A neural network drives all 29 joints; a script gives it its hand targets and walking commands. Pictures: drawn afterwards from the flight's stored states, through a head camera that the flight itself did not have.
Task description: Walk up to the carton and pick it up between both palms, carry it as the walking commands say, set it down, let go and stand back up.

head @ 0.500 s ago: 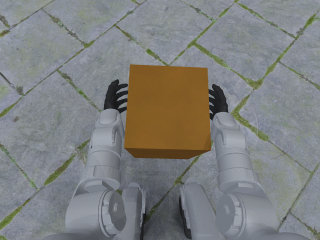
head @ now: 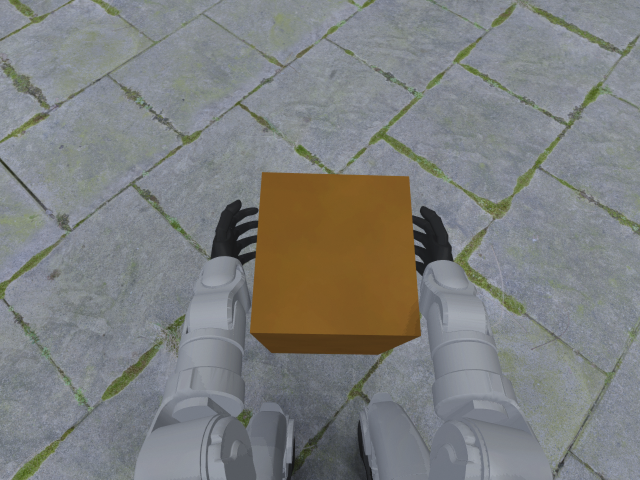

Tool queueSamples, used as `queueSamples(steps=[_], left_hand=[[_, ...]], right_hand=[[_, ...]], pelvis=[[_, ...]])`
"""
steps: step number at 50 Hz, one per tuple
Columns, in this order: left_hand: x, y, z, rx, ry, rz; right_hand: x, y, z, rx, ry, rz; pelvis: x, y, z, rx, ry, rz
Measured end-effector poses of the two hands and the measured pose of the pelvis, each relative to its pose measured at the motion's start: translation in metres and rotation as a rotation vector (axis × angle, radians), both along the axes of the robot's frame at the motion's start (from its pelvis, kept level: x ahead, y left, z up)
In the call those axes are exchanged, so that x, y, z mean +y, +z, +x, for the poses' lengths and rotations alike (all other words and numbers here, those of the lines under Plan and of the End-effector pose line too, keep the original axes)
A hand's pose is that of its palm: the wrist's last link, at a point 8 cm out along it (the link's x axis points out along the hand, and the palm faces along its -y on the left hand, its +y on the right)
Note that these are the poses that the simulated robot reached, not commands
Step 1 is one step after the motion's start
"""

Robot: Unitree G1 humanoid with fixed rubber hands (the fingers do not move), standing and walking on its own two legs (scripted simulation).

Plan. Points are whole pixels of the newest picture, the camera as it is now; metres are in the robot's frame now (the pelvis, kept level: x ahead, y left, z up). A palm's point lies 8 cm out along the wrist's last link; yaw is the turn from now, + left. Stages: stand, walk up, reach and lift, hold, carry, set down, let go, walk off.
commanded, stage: reach and lift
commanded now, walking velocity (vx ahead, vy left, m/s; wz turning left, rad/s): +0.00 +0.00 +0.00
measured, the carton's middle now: (329, 278) +0.38 -0.02 -0.10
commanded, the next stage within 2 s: none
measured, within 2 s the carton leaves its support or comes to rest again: neither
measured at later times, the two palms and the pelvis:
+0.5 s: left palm (215, 255) +0.37 +0.12 +0.04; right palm (457, 258) +0.35 -0.16 +0.03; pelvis +0.01 +0.00 +0.06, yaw +0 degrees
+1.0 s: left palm (197, 243) +0.35 +0.12 +0.11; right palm (486, 248) +0.33 -0.16 +0.10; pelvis +0.02 +0.00 +0.08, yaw +0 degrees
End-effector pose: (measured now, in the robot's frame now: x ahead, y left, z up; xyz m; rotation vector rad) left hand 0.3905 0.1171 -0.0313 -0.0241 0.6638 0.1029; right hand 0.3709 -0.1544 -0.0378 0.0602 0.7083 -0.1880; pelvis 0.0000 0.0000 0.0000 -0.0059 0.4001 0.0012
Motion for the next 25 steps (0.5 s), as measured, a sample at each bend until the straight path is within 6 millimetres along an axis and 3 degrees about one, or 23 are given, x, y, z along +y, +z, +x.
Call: queueSamples(steps=[25], left_hand=[[-0.001,0.069,-0.022,0.000,-0.011,0.006]], right_hand=[[-0.002,0.072,-0.020,-0.001,0.012,-0.014]], pelvis=[[-0.001,0.056,0.013,-0.189,-0.004,0.004]])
